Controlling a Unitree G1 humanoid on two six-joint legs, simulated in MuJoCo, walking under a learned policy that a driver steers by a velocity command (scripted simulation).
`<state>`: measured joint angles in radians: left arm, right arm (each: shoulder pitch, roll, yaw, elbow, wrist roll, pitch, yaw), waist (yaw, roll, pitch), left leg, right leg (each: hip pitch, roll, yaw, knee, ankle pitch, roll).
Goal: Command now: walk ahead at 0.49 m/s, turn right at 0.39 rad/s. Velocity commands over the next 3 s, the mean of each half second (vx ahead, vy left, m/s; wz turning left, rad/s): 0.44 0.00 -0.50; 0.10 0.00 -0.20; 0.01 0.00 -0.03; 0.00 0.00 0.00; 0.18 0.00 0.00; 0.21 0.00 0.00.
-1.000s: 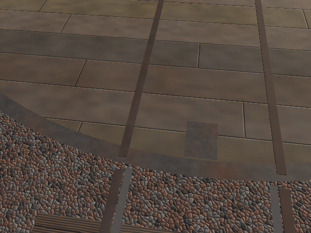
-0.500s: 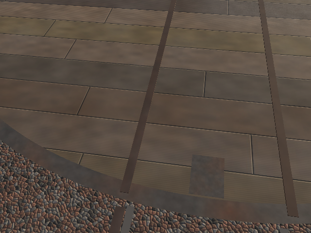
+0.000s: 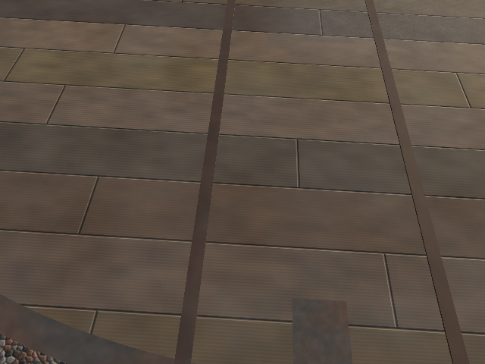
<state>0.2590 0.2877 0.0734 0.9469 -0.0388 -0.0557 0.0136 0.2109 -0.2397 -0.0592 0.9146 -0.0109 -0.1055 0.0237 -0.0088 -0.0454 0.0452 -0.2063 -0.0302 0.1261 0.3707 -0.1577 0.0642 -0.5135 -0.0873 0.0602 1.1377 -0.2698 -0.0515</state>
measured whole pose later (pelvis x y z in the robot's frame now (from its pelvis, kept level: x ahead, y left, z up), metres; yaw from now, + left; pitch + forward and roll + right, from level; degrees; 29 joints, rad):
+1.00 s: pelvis +0.41 -0.06 -0.01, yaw -22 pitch +1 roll +0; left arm 0.17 0.25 0.03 0.87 0.01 0.02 0.02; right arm 0.11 -0.24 -0.04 0.87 -0.01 -0.04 0.00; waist 0.01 -0.02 0.02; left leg -0.35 0.01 0.01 0.52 -0.19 0.00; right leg -0.18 0.05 0.06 0.52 -0.36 -0.03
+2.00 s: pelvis +0.42 -0.04 -0.01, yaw -21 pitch -1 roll +0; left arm 0.29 0.19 0.01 1.10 0.01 -0.01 0.04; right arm 0.12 -0.22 -0.03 1.08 0.00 0.01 -0.03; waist 0.00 0.01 0.04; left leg -0.30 -0.03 0.00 0.50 -0.18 0.03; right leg -0.11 0.02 0.05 0.48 -0.35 0.00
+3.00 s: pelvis +0.65 -0.14 -0.01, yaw -20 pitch +0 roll +0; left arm 0.08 0.21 0.03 0.92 0.01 -0.06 -0.01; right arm 0.26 -0.25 -0.02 1.06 0.01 -0.02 -0.02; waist -0.02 0.03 0.05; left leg -0.30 0.00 -0.03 1.03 -0.57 -0.03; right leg -0.41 0.03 -0.05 0.49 -0.09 -0.06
